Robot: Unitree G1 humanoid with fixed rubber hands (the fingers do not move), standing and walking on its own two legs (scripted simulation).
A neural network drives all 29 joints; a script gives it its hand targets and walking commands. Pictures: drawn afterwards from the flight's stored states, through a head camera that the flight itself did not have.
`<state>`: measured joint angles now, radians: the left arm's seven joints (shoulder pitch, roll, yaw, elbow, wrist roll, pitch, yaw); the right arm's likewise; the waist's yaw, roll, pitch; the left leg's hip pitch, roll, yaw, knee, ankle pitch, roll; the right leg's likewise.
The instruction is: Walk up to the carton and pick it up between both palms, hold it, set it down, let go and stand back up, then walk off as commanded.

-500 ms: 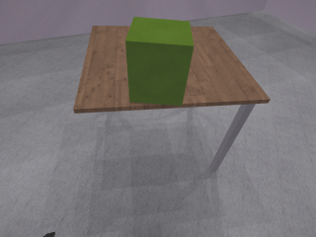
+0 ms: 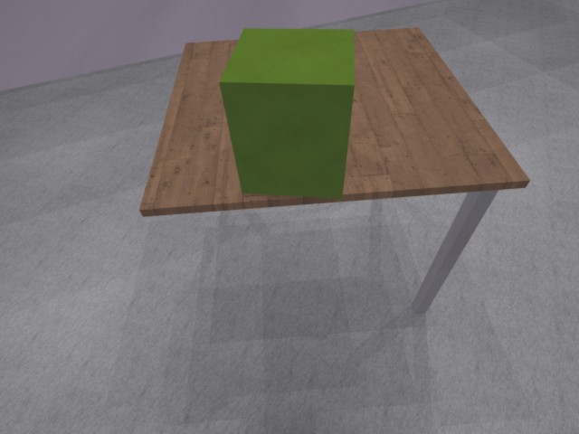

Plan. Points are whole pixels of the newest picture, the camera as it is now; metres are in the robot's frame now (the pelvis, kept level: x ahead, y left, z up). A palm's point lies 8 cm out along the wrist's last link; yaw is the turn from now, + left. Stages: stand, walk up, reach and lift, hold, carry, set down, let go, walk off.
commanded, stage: walk up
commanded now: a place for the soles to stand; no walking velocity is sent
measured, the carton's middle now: (294, 116) +0.68 +0.01 +0.06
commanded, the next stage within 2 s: none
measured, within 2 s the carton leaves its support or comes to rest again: neither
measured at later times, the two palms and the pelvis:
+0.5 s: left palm (96, 427) +0.18 +0.31 -0.11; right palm out of the picture +0.10 -0.33 -0.04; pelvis +0.07 +0.01 +0.00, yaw -2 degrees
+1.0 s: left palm (114, 396) +0.21 +0.29 -0.09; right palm (565, 410) +0.18 -0.35 -0.08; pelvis +0.13 -0.03 -0.01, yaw +1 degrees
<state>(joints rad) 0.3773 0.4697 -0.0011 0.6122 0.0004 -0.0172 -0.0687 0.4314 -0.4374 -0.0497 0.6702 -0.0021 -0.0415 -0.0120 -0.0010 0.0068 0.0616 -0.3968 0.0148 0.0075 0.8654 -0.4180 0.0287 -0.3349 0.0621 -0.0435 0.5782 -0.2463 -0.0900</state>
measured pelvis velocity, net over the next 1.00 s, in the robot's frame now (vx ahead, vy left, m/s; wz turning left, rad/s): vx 0.13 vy -0.03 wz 0.01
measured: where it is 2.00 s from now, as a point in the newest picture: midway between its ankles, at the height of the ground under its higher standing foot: outside the picture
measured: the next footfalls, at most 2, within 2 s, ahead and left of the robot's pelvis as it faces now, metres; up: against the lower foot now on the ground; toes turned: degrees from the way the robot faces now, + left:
left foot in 0.12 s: +0.09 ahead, +0.14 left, +0.00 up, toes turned +1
right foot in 0.58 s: +0.19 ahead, -0.11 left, +0.00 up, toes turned -1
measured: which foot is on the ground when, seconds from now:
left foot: up 0.00-0.10, down 0.12-0.60, up 0.62-1.00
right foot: down 0.00-0.14, up 0.16-0.56, down 0.58-1.00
